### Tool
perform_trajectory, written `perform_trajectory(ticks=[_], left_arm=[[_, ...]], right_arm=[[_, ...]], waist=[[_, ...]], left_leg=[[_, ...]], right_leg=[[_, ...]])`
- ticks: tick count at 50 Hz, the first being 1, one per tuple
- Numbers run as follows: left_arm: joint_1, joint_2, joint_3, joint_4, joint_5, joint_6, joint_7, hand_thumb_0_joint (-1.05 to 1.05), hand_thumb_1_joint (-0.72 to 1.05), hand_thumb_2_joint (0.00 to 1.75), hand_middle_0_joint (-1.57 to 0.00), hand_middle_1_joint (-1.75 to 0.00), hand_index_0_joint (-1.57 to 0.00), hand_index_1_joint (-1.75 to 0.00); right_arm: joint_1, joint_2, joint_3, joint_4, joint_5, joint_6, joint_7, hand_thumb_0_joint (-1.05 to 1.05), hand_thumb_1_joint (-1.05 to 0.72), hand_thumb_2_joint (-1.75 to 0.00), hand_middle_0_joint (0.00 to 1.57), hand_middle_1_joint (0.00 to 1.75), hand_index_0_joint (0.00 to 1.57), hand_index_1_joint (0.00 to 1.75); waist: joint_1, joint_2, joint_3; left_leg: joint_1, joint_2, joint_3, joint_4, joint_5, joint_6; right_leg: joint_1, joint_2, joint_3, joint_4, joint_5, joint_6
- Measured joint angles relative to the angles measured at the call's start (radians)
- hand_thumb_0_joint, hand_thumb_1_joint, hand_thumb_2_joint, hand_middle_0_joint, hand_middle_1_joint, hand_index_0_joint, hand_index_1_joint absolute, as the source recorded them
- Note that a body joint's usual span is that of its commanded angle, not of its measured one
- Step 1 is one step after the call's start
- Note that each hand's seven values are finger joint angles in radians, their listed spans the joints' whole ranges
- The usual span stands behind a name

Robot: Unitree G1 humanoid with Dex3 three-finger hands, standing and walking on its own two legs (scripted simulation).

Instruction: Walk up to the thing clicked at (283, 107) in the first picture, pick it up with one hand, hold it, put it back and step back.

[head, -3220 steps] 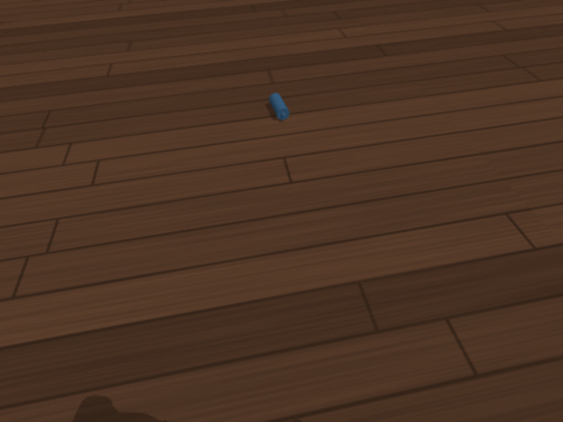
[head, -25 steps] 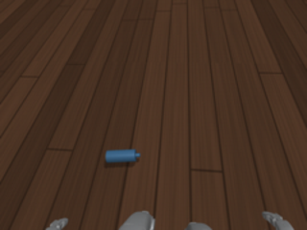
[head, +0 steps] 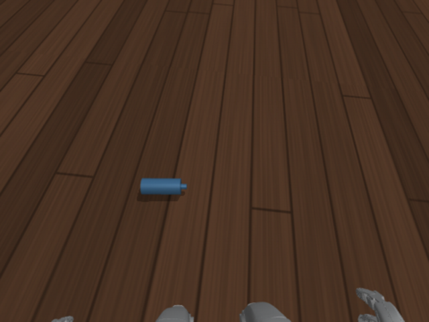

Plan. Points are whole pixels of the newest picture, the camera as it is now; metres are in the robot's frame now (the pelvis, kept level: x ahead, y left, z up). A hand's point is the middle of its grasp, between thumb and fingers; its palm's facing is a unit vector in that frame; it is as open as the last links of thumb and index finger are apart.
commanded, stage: step back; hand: left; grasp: from above
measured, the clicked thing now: (164, 186) +0.76 +0.26 -0.72
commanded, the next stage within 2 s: stand in 1.96 s
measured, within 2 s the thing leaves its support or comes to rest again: neither
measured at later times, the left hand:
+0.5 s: hand out of the picture -0.05 +0.23 -0.14, palm faces +0.03 -0.90 -0.44, open 7.4 cm
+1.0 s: hand out of the picture -0.31 +0.18 -0.15, palm faces +0.00 -0.91 -0.41, open 7.4 cm
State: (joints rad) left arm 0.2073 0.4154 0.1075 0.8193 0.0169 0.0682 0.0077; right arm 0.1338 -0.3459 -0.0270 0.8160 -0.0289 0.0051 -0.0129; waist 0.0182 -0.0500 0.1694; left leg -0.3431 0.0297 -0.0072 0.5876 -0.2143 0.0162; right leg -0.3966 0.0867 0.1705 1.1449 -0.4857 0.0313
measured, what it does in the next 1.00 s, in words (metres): walks backwards: right foot, then left foot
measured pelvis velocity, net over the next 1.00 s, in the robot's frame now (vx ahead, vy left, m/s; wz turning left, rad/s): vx -0.33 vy -0.09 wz -0.05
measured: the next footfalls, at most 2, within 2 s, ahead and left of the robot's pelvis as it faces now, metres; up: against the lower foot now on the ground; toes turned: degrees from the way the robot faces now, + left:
right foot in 0.14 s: -0.05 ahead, -0.15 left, +0.00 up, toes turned +0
left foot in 0.52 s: -0.16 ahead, +0.07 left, +0.00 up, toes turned +2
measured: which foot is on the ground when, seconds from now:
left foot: down 0.00-0.16, up 0.18-0.50, down 0.52-0.92, up 0.94-1.00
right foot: up 0.00-0.12, down 0.14-0.54, up 0.56-0.86, down 0.88-1.00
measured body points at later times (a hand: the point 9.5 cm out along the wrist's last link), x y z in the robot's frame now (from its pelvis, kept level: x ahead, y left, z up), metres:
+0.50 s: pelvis -0.18 -0.04 -0.01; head -0.11 -0.05 +0.43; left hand -0.05 +0.28 -0.11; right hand -0.10 -0.35 -0.14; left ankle -0.20 +0.08 -0.72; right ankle -0.09 -0.15 -0.73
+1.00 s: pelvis -0.33 -0.09 -0.01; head -0.33 -0.10 +0.44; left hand -0.31 +0.23 -0.12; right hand -0.22 -0.41 -0.12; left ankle -0.25 +0.07 -0.70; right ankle -0.37 -0.21 -0.73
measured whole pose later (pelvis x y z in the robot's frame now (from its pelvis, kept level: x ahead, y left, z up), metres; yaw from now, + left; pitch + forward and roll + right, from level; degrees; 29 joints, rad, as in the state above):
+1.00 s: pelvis -0.33 -0.09 -0.01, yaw -3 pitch -3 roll +1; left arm 0.32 0.35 0.07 0.95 0.05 0.02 -0.01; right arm 0.16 -0.41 -0.06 0.88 -0.03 0.06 0.00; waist 0.05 0.02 0.06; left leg -0.48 -0.01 -0.10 0.88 -0.44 0.01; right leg -0.21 0.00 0.06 0.67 -0.42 -0.02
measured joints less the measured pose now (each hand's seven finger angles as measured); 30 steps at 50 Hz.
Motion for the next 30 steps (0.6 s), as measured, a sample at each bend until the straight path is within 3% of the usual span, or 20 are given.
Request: perform_trajectory(ticks=[3,6,8,9,10,12,14,17,23,26,27,28,30], left_arm=[[0.011,0.001,-0.001,0.009,0.001,0.000,-0.002,0.01,0.90,0.90,-0.20,-0.30,-0.20,-0.30],[0.015,-0.005,-0.004,0.017,0.002,-0.009,-0.011,0.01,0.91,0.90,-0.20,-0.30,-0.20,-0.30],[0.004,-0.037,-0.006,0.035,0.009,-0.017,-0.017,0.01,0.91,0.90,-0.20,-0.30,-0.20,-0.30],[0.008,-0.052,-0.012,0.035,0.016,-0.019,-0.022,0.01,0.91,0.90,-0.20,-0.30,-0.20,-0.30],[0.020,-0.058,-0.019,0.027,0.023,-0.018,-0.028,0.01,0.91,0.90,-0.20,-0.30,-0.20,-0.30],[0.041,-0.063,-0.027,0.019,0.029,-0.015,-0.029,0.01,0.90,0.90,-0.20,-0.30,-0.20,-0.30],[0.050,-0.074,-0.030,0.019,0.032,-0.013,-0.022,0.01,0.90,0.89,-0.20,-0.30,-0.21,-0.30],[0.034,-0.078,-0.025,0.005,0.036,-0.011,-0.015,0.01,0.90,0.89,-0.20,-0.30,-0.21,-0.30],[-0.048,-0.056,-0.021,-0.076,0.033,-0.026,0.013,0.01,0.90,0.90,-0.20,-0.30,-0.21,-0.30],[-0.089,-0.036,-0.026,-0.102,0.020,-0.019,0.015,0.01,0.90,0.90,-0.20,-0.30,-0.21,-0.30],[-0.105,-0.024,-0.025,-0.100,0.017,-0.012,0.014,0.01,0.90,0.90,-0.20,-0.30,-0.21,-0.30],[-0.113,-0.019,-0.023,-0.093,0.012,-0.004,0.013,0.01,0.90,0.90,-0.20,-0.30,-0.20,-0.30],[-0.110,-0.030,-0.024,-0.069,0.006,0.012,0.014,0.01,0.90,0.90,-0.20,-0.30,-0.20,-0.30]], right_arm=[[-0.028,-0.012,-0.002,-0.030,-0.002,0.001,-0.001,0.01,-0.89,-0.90,0.21,0.30,0.20,0.30],[-0.047,-0.035,-0.007,-0.048,-0.003,0.011,0.001,0.01,-0.89,-0.90,0.21,0.30,0.20,0.30],[-0.058,-0.067,-0.019,-0.040,0.003,0.024,0.000,0.00,-0.89,-0.90,0.21,0.30,0.20,0.30],[-0.052,-0.076,-0.027,-0.030,0.007,0.034,-0.004,0.00,-0.90,-0.90,0.21,0.30,0.20,0.30],[-0.038,-0.075,-0.033,-0.019,0.011,0.043,-0.011,0.01,-0.90,-0.90,0.21,0.30,0.20,0.30],[-0.011,-0.067,-0.038,0.009,0.016,0.053,-0.016,0.01,-0.90,-0.90,0.21,0.30,0.20,0.30],[0.016,-0.072,-0.035,0.024,0.021,0.050,-0.014,0.01,-0.90,-0.90,0.21,0.30,0.20,0.30],[0.057,-0.077,-0.030,0.032,0.022,0.037,-0.019,0.01,-0.90,-0.90,0.21,0.30,0.20,0.30],[0.098,-0.054,-0.017,0.057,0.011,0.028,-0.020,0.01,-0.90,-0.90,0.21,0.30,0.20,0.30],[0.097,-0.033,-0.013,0.059,0.005,0.018,-0.011,0.01,-0.90,-0.90,0.21,0.30,0.20,0.30],[0.084,-0.015,-0.014,0.066,0.001,0.016,-0.009,0.01,-0.90,-0.90,0.21,0.30,0.20,0.30],[0.078,-0.001,-0.011,0.066,-0.004,0.016,-0.005,0.01,-0.90,-0.90,0.21,0.30,0.20,0.30],[0.080,0.002,0.000,0.055,-0.010,0.017,0.006,0.01,-0.90,-0.90,0.21,0.30,0.20,0.30]], waist=[[0.006,0.005,0.018],[0.008,0.021,0.022],[-0.007,0.093,0.037],[-0.019,0.119,0.033],[-0.015,0.116,0.016],[0.016,0.078,-0.011],[0.018,0.068,-0.029],[0.000,0.074,-0.044],[-0.019,0.066,-0.002],[-0.028,0.037,0.021],[-0.021,-0.005,0.041],[-0.011,-0.035,0.049],[-0.021,-0.027,0.034]], left_leg=[[-0.039,0.017,0.024,0.028,0.017,-0.005],[-0.092,0.034,0.039,0.074,0.030,-0.023],[-0.124,0.067,-0.002,0.117,0.034,-0.024],[-0.143,0.057,-0.038,0.145,-0.034,-0.014],[-0.166,0.018,-0.069,0.206,-0.141,-0.013],[-0.192,-0.065,-0.088,0.372,-0.255,-0.014],[-0.199,-0.123,-0.118,0.500,-0.257,-0.012],[-0.178,-0.158,-0.141,0.590,-0.240,-0.023],[-0.014,-0.103,-0.063,0.337,-0.300,-0.037],[0.083,-0.080,-0.015,0.092,-0.174,-0.014],[0.094,-0.102,0.004,0.073,-0.143,-0.002],[0.095,-0.114,0.022,0.074,-0.134,0.006],[0.069,-0.092,0.014,0.098,-0.131,0.015]], right_leg=[[0.061,-0.040,-0.034,-0.149,-0.019,0.007],[0.134,-0.078,-0.093,-0.365,0.027,-0.012],[0.158,-0.046,-0.139,-0.420,0.051,-0.031],[0.152,-0.038,-0.159,-0.416,0.061,-0.038],[0.135,-0.050,-0.160,-0.403,0.065,-0.044],[0.109,-0.085,-0.122,-0.403,0.086,-0.055],[0.102,-0.106,-0.112,-0.450,0.131,-0.052],[0.074,-0.116,-0.130,-0.500,0.187,-0.050],[0.007,-0.120,-0.191,-0.496,0.247,-0.057],[-0.044,-0.136,-0.214,-0.437,0.253,-0.050],[-0.055,-0.156,-0.195,-0.413,0.254,-0.045],[-0.066,-0.157,-0.166,-0.390,0.234,-0.048],[-0.095,-0.094,-0.117,-0.253,0.048,-0.048]])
